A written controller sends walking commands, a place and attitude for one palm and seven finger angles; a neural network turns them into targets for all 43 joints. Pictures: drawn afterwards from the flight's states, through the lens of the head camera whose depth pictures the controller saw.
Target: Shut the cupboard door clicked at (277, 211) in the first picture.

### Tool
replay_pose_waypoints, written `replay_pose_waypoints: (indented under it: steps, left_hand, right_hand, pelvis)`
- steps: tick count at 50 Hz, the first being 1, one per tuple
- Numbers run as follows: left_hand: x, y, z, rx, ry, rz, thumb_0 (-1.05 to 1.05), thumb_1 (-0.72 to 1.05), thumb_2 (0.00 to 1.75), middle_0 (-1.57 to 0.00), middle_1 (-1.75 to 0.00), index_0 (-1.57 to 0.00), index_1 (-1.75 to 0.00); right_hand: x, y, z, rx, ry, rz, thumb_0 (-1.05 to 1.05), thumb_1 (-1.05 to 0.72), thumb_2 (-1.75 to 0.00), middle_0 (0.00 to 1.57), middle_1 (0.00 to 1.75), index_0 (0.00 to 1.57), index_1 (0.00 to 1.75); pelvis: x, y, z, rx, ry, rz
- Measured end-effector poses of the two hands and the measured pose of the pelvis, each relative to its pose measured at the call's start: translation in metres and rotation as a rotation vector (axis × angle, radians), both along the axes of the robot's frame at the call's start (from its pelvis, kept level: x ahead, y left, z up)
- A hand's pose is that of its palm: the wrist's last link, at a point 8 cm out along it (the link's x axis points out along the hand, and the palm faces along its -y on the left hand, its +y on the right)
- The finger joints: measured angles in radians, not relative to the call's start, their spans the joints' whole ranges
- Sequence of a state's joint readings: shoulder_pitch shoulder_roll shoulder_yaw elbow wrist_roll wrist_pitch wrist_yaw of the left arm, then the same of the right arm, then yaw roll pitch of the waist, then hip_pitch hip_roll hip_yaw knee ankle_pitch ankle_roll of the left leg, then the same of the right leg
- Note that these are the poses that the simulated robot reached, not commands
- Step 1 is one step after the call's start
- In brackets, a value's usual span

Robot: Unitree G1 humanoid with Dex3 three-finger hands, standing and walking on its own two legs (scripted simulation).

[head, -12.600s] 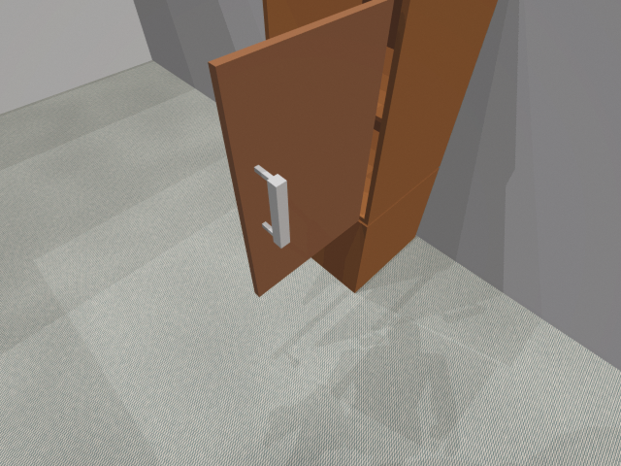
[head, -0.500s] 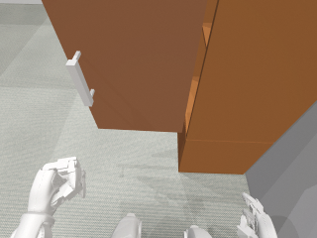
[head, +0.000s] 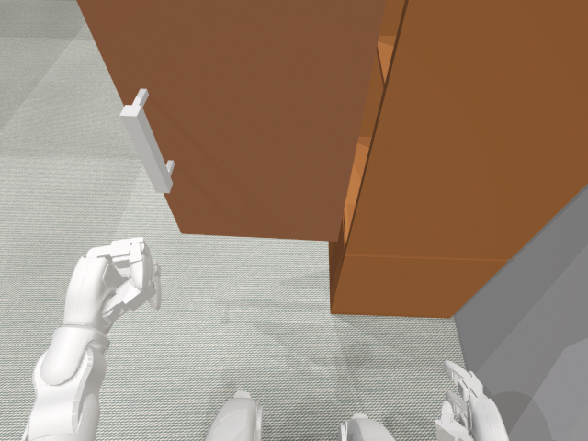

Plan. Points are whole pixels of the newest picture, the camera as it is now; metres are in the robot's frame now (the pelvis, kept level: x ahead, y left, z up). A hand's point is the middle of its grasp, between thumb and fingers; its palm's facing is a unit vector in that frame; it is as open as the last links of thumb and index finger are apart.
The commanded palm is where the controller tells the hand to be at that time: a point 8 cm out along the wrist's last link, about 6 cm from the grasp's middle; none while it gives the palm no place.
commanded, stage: bring the fist close to the handle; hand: left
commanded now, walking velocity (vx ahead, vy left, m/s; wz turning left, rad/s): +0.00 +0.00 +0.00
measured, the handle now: (153, 144) +0.54 +0.27 +0.06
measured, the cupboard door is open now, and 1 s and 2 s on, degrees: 89 89 78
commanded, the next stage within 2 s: push the door shut along its arc in 1.06 s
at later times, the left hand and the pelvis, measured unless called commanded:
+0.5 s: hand (158, 212) +0.40 +0.22 +0.07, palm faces +0.00 -1.00 -0.02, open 3.1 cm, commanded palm +0.38 +0.27 +0.06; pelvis +0.00 +0.01 +0.00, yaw -1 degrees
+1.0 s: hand (156, 193) +0.44 +0.23 +0.06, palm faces +0.03 -1.00 +0.00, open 3.1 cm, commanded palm +0.42 +0.28 +0.06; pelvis +0.00 +0.01 +0.00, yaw -2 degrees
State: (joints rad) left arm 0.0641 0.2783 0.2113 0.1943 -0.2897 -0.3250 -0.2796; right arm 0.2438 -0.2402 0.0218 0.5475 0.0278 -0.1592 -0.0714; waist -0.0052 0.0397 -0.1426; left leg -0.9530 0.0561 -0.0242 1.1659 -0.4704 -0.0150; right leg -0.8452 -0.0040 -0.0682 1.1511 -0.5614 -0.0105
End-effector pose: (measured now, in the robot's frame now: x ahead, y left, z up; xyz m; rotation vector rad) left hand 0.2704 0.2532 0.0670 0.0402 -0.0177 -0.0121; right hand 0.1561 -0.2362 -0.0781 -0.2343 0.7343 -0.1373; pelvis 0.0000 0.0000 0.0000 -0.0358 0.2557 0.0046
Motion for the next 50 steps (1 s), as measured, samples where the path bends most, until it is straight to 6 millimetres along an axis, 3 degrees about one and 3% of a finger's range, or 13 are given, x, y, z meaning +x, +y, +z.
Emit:
replay_pose_waypoints:
  steps: [15,28,36,43,50]
  left_hand:
    - [0.063,0.018,-0.002,-0.016,0.002,0.020,0.02,0.89,0.90,-1.30,-1.50,-1.30,-1.50]
    - [0.122,0.020,0.002,-0.023,0.011,0.025,0.02,0.89,0.90,-1.30,-1.50,-1.30,-1.50]
    - [0.156,0.036,0.002,-0.023,0.018,0.046,0.02,0.89,0.90,-1.30,-1.50,-1.30,-1.50]
    - [0.157,0.034,0.002,-0.029,0.017,0.009,0.02,0.90,0.90,-1.30,-1.50,-1.30,-1.50]
    - [0.149,0.034,-0.007,-0.037,0.025,0.042,0.02,0.90,0.90,-1.30,-1.50,-1.30,-1.50]
  right_hand:
    - [-0.041,-0.013,-0.005,-0.040,0.148,-0.066,0.01,-0.90,-0.90,0.20,0.30,0.21,0.30]
    - [-0.074,-0.015,-0.016,-0.038,0.271,-0.116,0.01,-0.90,-0.90,0.20,0.30,0.21,0.30]
    - [-0.103,-0.021,-0.024,-0.051,0.369,-0.160,0.01,-0.90,-0.90,0.20,0.30,0.21,0.30]
    - [-0.122,-0.022,-0.024,-0.034,0.443,-0.202,0.01,-0.90,-0.90,0.20,0.30,0.21,0.30]
    - [-0.117,-0.020,-0.020,-0.036,0.437,-0.197,0.01,-0.90,-0.90,0.20,0.30,0.21,0.30]
  pelvis:
    - [-0.001,0.007,0.005,0.003,0.019,-0.014]
    - [-0.002,0.009,0.003,0.002,0.055,-0.024]
    - [-0.002,0.008,-0.003,-0.004,0.091,-0.033]
    - [0.003,0.010,-0.001,-0.002,0.103,-0.044]
    - [0.004,0.010,0.002,-0.002,0.096,-0.042]
